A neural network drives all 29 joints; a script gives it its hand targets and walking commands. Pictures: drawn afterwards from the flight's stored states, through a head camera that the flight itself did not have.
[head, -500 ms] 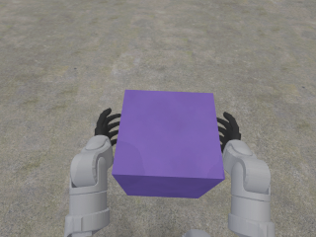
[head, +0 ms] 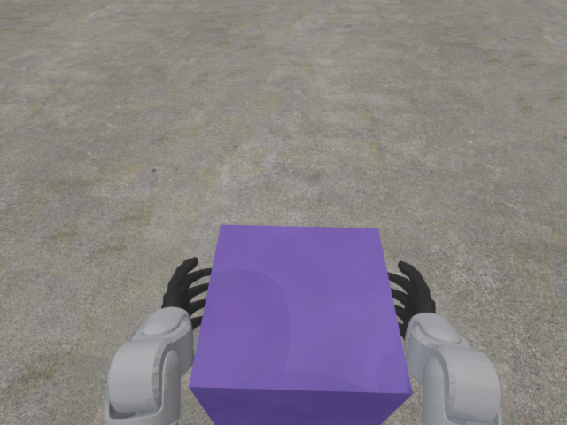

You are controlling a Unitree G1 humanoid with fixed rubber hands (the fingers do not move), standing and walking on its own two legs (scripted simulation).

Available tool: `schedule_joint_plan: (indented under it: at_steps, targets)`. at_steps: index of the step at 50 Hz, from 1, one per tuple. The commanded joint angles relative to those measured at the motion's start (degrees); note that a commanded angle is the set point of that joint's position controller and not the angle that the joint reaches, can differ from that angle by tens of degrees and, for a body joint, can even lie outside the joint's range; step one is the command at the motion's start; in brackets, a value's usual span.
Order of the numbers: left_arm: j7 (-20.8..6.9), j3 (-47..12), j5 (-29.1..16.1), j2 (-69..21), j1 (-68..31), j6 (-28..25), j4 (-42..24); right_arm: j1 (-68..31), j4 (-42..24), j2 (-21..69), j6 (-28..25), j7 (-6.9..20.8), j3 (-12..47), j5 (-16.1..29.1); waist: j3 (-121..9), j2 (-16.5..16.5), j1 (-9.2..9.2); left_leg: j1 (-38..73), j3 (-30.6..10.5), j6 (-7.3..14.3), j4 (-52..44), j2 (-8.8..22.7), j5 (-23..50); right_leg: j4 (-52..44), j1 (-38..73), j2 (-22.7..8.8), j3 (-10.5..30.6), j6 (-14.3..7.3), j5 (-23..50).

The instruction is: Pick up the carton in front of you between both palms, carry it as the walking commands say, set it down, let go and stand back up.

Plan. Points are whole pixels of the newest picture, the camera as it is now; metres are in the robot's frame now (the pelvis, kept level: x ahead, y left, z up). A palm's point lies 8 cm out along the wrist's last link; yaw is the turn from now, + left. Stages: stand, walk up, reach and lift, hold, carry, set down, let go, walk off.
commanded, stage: carry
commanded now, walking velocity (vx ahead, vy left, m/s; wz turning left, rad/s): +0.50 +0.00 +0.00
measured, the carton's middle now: (295, 337) +0.23 +0.00 +0.01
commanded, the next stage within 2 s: none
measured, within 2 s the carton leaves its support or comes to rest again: neither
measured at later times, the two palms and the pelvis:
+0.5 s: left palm (206, 152) +0.58 +0.18 +0.07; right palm (360, 158) +0.55 -0.11 +0.07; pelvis +0.33 +0.05 -0.01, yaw -4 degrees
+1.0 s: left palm (248, 76) +0.90 +0.13 +0.07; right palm (363, 80) +0.90 -0.16 +0.06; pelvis +0.66 -0.01 -0.02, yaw +0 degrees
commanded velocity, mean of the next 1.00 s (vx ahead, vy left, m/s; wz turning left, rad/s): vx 0.50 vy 0.00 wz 0.00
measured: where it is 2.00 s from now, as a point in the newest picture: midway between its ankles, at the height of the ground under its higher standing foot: (298, 200)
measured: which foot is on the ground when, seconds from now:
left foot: up 0.00-0.36, down 0.38-0.92, up 0.94-1.00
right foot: down 0.00-0.40, up 0.42-0.90, down 0.92-1.00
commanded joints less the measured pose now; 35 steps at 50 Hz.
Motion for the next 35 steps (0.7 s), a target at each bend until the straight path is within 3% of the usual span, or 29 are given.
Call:
schedule_joint_plan:
  at_steps: [1,7,14,15,17,18,19,20,21,22,24,26,30,35]
  targets:
    - [-9.06,-36.32,-14.22,-47.39,-20.54,-0.62,-5.34,-19.26,-3.72,47.82,-1.27,7.8,37.08,12.58,-9.59,-6.86,-0.65,-6.5,-0.79,-1.28,-6.05,3.13,5.21,-15.29,11.77,-15.5,15.69,-2.17,-5.67]
    - [-8.11,-35.5,-14.62,-41.51,-20.09,0.43,-7.8,-19.6,-6.23,43.6,-0.19,6.09,36.42,12.56,-2.36,-7.09,-0.35,-13.14,3.29,-3.17,-20.93,2.73,13.89,-17.01,15.93,-13.47,10.6,-2.36,2.57]
    - [-5.18,-33.07,-13.9,-35.28,-19.91,2.9,-8.93,-21.04,-8.89,36.85,2.66,4.0,35.13,13.6,2.74,-9.76,-0.05,-9.46,7.09,-0.66,-32.8,-0.1,16.22,-13.7,20.43,-13.01,6.03,-1.45,17.62]
    - [-4.86,-33.03,-13.95,-34.91,-20.21,3.19,-9.14,-21.16,-8.98,36.29,2.96,3.83,34.82,13.8,2.67,-10.25,-0.13,-6.99,7.58,0.03,-34.12,-0.64,15.98,-12.22,20.94,-13.14,5.32,-0.94,21.71]
    - [-4.48,-33.35,-14.29,-34.69,-20.77,3.63,-10.06,-20.91,-8.68,35.81,3.27,3.6,34.14,14.21,-1.89,-11.2,-0.55,3.66,10.51,1.13,-35.07,-3.79,13.29,-2.72,21.9,-12.65,2.65,0.76,36.99]
    - [-4.42,-33.67,-14.47,-34.75,-21.18,3.87,-10.67,-19.99,-7.91,35.8,3.26,3.53,33.66,14.17,-6.03,-8.75,-1.75,14.33,13.03,1.16,-38.51,-6.76,11.68,8.55,19.73,-10.24,-0.58,2.38,39.35]
    - [-4.35,-33.95,-14.6,-34.62,-21.76,3.96,-10.92,-19.22,-7.76,35.83,3.32,3.6,33.15,13.84,-11.01,-4.63,-2.97,28.2,7.55,1.3,-38.55,-2.6,8.72,20.77,10.75,-8.56,0.49,3.6,27.55]
    - [-4.38,-34.55,-14.86,-35.45,-21.78,4.16,-12.08,-19.88,-7.21,35.29,3.14,3.85,32.35,13.82,-18.84,9.74,-2.58,44.34,-21.44,9.53,-42.5,16.18,-2.94,40.83,-8.38,-2.98,2.77,6.56,9.47]
    - [-4.87,-35.56,-15.36,-36.37,-22.16,4.29,-12.75,-18.5,-6.54,38.18,2.91,4.41,33.31,14.68,-18.44,16.72,-2.17,43.65,-36.0,12.52,-51.68,20.48,5.22,52.5,-17.39,3.03,8.3,6.38,-16.99]
    - [-5.47,-36.7,-15.83,-39.87,-23.17,3.94,-11.91,-19.62,-8.07,40.4,2.67,5.18,33.63,15.14,-16.66,12.33,-2.13,40.34,-27.72,11.51,-50.46,18.89,12.27,57.45,-19.24,-1.39,13.75,4.7,-16.05]
    - [-6.91,-37.42,-15.36,-45.75,-23.49,2.91,-10.58,-21.27,-8.34,45.97,1.59,6.77,35.13,15.64,-14.55,2.53,-1.73,31.49,-16.28,7.8,-49.52,16.08,18.82,53.07,-17.96,-5.89,14.28,3.24,-10.31]
    - [-7.66,-37.76,-14.15,-48.71,-22.5,1.85,-8.62,-21.9,-7.78,48.21,0.71,7.97,36.03,15.65,-13.72,4.16,-1.23,25.66,-9.34,4.83,-52.72,13.12,11.64,46.2,-14.69,-6.78,12.79,3.32,-5.05]
    - [-7.5,-37.9,-12.14,-48.82,-20.09,0.52,-6.78,-20.37,-6.69,46.84,-0.09,9.4,36.33,15.86,-9.47,6.3,-1.34,25.04,-3.58,5.13,-57.05,11.05,7.29,35.59,-18.34,-6.59,9.26,5.21,0.58]
    - [-6.46,-38.01,-12.91,-45.82,-21.55,1.1,-9.51,-20.28,-8.29,42.67,0.28,8.76,35.59,15.82,-3.98,6.32,-1.67,28.42,-0.26,5.93,-58.74,9.43,10.52,22.24,-23.45,-6.49,6.25,6.79,6.66]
